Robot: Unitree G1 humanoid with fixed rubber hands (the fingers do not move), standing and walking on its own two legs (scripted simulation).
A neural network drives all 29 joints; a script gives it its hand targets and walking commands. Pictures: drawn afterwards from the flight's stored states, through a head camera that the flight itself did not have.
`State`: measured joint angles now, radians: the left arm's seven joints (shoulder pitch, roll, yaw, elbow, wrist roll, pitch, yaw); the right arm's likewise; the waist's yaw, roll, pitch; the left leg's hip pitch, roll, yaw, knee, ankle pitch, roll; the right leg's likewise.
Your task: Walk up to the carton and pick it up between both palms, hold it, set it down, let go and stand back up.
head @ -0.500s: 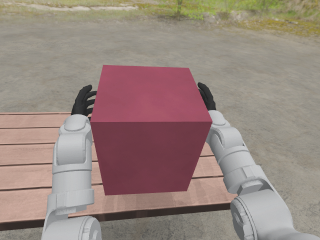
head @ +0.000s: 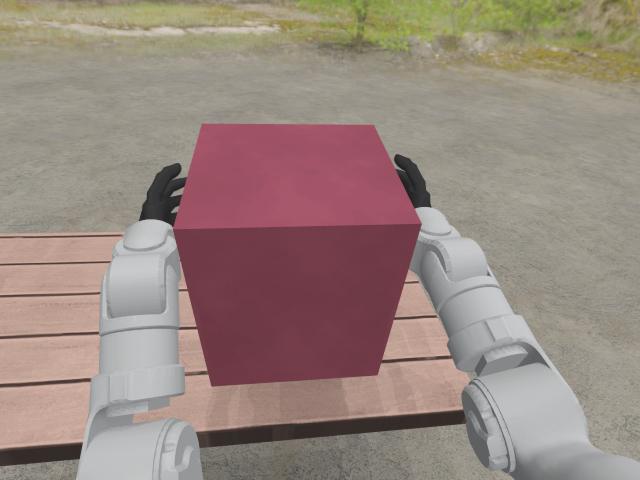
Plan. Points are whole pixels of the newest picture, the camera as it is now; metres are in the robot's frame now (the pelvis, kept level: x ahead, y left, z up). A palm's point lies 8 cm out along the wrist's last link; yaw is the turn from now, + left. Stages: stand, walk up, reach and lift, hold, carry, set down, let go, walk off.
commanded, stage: hold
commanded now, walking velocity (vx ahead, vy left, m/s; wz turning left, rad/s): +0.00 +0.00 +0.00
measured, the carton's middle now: (293, 254) +0.35 +0.01 +0.19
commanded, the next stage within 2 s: none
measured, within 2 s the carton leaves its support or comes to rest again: neither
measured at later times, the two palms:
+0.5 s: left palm (160, 224) +0.35 +0.16 +0.23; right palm (417, 207) +0.37 -0.14 +0.25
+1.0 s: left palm (164, 223) +0.36 +0.16 +0.23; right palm (418, 205) +0.37 -0.15 +0.25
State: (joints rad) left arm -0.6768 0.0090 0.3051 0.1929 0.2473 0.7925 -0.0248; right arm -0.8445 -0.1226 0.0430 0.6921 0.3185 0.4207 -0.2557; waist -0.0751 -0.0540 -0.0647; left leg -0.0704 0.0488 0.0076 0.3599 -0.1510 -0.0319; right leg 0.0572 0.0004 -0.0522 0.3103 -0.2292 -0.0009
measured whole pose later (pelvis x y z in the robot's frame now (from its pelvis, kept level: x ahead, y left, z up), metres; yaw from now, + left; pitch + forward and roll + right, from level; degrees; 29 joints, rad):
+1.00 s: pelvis +0.00 +0.00 +0.00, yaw +0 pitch -7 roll +0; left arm -0.69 0.02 0.31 0.20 0.23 0.83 -0.01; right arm -0.88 -0.14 0.05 0.70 0.36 0.49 -0.27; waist -0.08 -0.04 -0.10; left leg -0.09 0.05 -0.01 0.36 -0.16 -0.04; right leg 0.04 0.01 -0.04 0.32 -0.24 -0.01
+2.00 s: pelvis +0.01 +0.00 +0.00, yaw +0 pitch -6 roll +0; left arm -0.70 0.01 0.31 0.22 0.22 0.83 0.00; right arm -0.90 -0.15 0.06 0.71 0.37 0.50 -0.28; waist -0.08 -0.03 -0.12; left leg -0.10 0.04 -0.02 0.36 -0.16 -0.04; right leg 0.03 0.01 -0.02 0.31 -0.23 -0.01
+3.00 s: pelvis +0.01 +0.00 +0.00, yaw +0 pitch -6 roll -1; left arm -0.70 0.01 0.31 0.24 0.20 0.82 0.01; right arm -0.91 -0.15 0.06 0.73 0.38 0.50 -0.27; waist -0.07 -0.03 -0.13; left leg -0.11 0.04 -0.02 0.36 -0.16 -0.04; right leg 0.02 0.02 -0.01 0.31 -0.23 -0.01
